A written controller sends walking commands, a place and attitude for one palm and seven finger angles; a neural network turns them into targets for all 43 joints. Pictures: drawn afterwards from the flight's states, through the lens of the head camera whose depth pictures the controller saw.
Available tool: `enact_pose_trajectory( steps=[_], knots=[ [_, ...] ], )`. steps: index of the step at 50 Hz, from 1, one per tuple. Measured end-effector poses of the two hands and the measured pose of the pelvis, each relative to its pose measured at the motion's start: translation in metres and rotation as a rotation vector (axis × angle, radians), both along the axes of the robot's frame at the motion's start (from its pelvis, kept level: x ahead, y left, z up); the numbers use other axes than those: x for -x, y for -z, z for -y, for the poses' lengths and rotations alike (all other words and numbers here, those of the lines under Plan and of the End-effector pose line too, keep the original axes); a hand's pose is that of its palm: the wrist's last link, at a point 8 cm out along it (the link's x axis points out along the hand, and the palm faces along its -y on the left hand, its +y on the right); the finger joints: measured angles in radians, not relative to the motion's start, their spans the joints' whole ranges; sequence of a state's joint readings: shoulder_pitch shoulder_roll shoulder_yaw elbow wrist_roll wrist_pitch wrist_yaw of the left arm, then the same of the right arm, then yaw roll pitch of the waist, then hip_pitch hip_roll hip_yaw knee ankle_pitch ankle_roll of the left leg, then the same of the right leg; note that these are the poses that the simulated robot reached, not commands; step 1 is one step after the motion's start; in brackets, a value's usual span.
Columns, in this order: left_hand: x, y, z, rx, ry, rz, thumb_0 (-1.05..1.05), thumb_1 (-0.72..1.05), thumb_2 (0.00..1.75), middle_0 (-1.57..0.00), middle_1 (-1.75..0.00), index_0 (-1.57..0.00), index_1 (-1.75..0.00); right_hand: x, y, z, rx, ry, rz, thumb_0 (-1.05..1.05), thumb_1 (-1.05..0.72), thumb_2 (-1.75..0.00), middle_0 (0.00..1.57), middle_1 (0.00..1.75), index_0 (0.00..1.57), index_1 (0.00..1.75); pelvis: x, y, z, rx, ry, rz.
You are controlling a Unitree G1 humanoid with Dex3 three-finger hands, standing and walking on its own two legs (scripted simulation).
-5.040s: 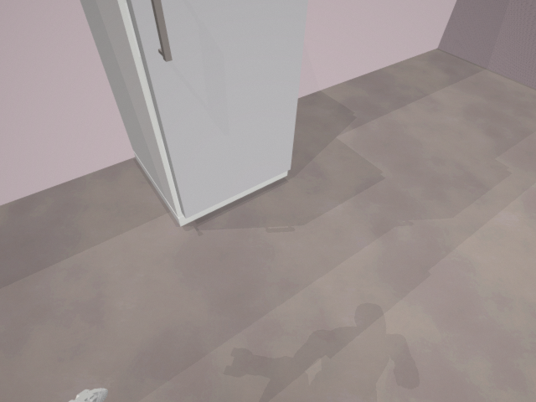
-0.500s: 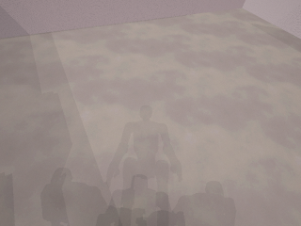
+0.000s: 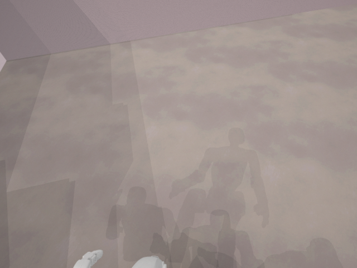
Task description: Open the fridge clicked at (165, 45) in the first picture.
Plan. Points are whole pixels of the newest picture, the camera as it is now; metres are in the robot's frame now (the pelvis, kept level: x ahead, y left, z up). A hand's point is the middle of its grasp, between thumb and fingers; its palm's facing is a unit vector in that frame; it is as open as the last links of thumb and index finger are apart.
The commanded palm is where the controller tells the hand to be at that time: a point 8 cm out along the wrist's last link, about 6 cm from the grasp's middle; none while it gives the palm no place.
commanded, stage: turn to face it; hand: left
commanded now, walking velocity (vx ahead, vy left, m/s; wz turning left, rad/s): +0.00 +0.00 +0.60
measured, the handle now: out of the picture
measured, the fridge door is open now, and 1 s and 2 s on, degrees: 0 0 0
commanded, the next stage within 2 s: none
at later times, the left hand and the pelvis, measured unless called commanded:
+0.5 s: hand out of the picture -0.07 +0.27 -0.19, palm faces +0.38 -0.89 -0.24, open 7.4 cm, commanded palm none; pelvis -0.01 +0.05 -0.01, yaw +19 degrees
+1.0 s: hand out of the picture +0.05 +0.26 -0.14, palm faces +0.53 -0.80 -0.28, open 7.4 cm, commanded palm none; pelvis +0.03 +0.02 -0.01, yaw +36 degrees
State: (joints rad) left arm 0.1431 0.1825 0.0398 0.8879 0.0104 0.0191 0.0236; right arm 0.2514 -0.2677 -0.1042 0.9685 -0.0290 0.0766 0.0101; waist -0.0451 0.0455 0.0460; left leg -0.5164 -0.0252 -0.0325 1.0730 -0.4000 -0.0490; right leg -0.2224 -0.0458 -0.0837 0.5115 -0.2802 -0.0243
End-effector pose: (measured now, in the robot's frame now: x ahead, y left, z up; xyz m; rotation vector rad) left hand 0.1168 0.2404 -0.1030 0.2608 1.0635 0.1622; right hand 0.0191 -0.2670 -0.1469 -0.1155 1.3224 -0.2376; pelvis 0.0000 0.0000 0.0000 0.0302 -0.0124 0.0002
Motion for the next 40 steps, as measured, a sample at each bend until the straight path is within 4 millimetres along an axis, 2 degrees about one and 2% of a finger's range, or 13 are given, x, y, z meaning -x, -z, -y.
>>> enact_pose_trajectory(
  steps=[5,10,14,18,20,22,25,31,35,40],
  knots=[
    [0.036,0.002,0.003,0.017,-0.086,-0.029,0.01,0.90,0.90,-0.20,-0.30,-0.20,-0.30,-0.033,-0.007,0.010,0.011,-0.098,0.024,0.01,-0.91,-0.90,0.19,0.30,0.20,0.30,0.002,-0.003,0.006,-0.011,-0.079,0.005],
    [0.086,0.015,-0.002,0.045,-0.188,-0.100,0.00,0.90,0.90,-0.20,-0.30,-0.20,-0.30,-0.072,-0.012,-0.001,0.027,-0.212,0.030,0.01,-0.91,-0.90,0.19,0.30,0.20,0.30,0.004,-0.002,0.002,-0.005,-0.146,-0.002],
    [0.134,0.029,-0.014,0.068,-0.275,-0.189,0.00,0.90,0.90,-0.20,-0.30,-0.20,-0.30,-0.111,-0.018,-0.026,0.040,-0.312,0.074,0.01,-0.91,-0.90,0.19,0.30,0.19,0.30,0.006,0.001,-0.008,0.008,-0.195,-0.014],
    [0.179,0.048,-0.035,0.094,-0.369,-0.261,0.01,0.90,0.90,-0.20,-0.30,-0.20,-0.30,-0.150,-0.023,-0.065,0.061,-0.423,0.145,0.01,-0.91,-0.90,0.19,0.30,0.19,0.30,0.009,0.011,-0.027,0.034,-0.253,-0.023],
    [0.196,0.059,-0.048,0.104,-0.413,-0.289,0.01,0.90,0.90,-0.20,-0.30,-0.20,-0.30,-0.164,-0.026,-0.084,0.071,-0.468,0.187,0.01,-0.91,-0.90,0.19,0.30,0.20,0.30,0.010,0.017,-0.036,0.035,-0.278,-0.024],
    [0.206,0.060,-0.058,0.105,-0.442,-0.311,0.01,0.91,0.90,-0.20,-0.30,-0.20,-0.30,-0.170,-0.033,-0.100,0.071,-0.500,0.208,0.01,-0.91,-0.90,0.19,0.30,0.20,0.30,0.011,0.014,-0.042,0.042,-0.291,-0.019],
    [0.204,0.053,-0.070,0.109,-0.472,-0.291,0.01,0.91,0.90,-0.20,-0.30,-0.20,-0.30,-0.171,-0.042,-0.116,0.077,-0.525,0.210,0.01,-0.91,-0.90,0.20,0.30,0.20,0.30,0.010,0.006,-0.050,0.065,-0.323,-0.016],
    [0.177,0.039,-0.088,0.101,-0.494,-0.165,0.01,0.91,0.90,-0.20,-0.30,-0.19,-0.30,-0.163,-0.045,-0.131,0.065,-0.557,0.169,0.01,-0.91,-0.90,0.20,0.30,0.20,0.30,0.008,-0.004,-0.058,0.079,-0.390,-0.012],
    [0.154,0.032,-0.093,0.087,-0.505,-0.095,0.01,0.91,0.90,-0.20,-0.30,-0.19,-0.30,-0.155,-0.039,-0.129,0.053,-0.563,0.128,0.01,-0.91,-0.90,0.20,0.30,0.20,0.30,0.003,-0.004,-0.057,0.073,-0.434,-0.015],
    [0.124,0.023,-0.089,0.066,-0.510,-0.026,0.01,0.91,0.90,-0.20,-0.30,-0.19,-0.30,-0.146,-0.026,-0.114,0.042,-0.564,0.062,0.01,-0.91,-0.90,0.20,0.30,0.20,0.30,-0.005,-0.002,-0.048,0.060,-0.492,-0.025]
  ],
)
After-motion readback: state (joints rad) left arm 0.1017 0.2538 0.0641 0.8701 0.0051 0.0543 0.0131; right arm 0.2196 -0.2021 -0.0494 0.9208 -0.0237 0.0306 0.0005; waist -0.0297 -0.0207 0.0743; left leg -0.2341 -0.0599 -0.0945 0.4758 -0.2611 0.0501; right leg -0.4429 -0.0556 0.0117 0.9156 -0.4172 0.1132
